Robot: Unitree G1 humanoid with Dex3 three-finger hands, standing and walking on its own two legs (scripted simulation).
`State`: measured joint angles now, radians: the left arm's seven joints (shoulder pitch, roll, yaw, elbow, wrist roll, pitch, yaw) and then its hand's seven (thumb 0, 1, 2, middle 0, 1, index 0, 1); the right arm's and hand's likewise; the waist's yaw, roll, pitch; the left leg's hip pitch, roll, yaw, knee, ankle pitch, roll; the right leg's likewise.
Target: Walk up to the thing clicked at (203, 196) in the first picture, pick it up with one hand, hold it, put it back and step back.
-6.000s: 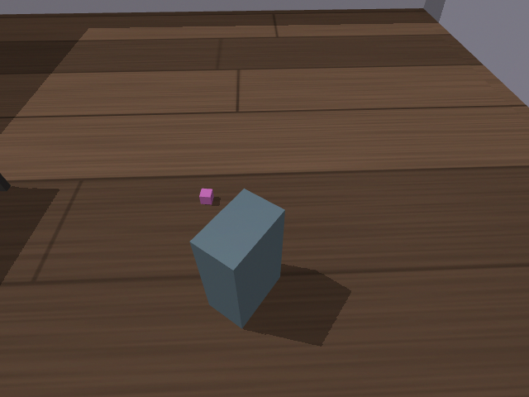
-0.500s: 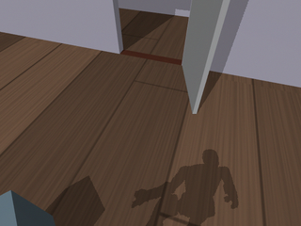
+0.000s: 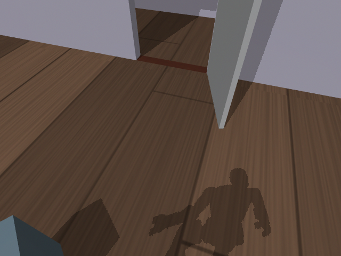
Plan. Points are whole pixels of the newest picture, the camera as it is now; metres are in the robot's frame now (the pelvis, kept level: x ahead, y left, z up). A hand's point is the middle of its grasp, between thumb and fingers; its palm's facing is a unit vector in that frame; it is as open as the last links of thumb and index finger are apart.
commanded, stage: stand
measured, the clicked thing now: out of the picture +0.13 +1.15 -0.75
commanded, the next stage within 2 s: walk up in 0.18 s
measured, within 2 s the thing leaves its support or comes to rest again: neither
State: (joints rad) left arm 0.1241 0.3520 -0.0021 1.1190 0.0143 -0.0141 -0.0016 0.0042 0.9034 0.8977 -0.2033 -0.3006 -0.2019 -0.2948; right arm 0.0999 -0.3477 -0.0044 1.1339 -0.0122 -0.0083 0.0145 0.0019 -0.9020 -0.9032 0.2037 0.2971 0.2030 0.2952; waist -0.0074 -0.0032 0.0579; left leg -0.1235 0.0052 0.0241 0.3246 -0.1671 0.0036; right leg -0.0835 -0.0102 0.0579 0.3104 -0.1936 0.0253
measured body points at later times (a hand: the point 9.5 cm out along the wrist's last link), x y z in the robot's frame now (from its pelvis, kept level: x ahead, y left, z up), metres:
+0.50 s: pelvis +0.05 -0.05 -0.02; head +0.06 -0.06 +0.43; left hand +0.12 +0.29 -0.12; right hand +0.07 -0.38 -0.15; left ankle +0.01 +0.10 -0.73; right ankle +0.09 -0.16 -0.75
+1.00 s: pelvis +0.24 -0.02 -0.02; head +0.26 +0.02 +0.42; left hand +0.28 +0.30 -0.15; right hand +0.35 -0.33 -0.11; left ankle +0.28 +0.10 -0.75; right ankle +0.21 -0.17 -0.68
